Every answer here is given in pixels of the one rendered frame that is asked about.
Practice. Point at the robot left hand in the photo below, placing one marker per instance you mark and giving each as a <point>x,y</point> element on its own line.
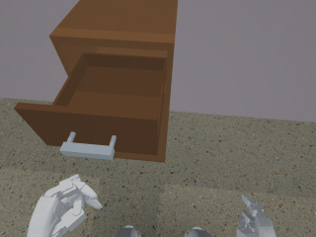
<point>50,208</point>

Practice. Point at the robot right hand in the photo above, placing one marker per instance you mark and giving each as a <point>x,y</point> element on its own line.
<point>260,226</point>

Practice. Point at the left robot thigh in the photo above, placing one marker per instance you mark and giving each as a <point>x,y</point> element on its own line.
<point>127,232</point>

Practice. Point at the drawer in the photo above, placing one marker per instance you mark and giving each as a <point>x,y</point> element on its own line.
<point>105,95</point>

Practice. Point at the cabinet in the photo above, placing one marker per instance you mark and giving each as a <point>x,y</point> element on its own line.
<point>122,27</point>

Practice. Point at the handle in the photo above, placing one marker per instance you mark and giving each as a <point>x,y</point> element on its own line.
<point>96,151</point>

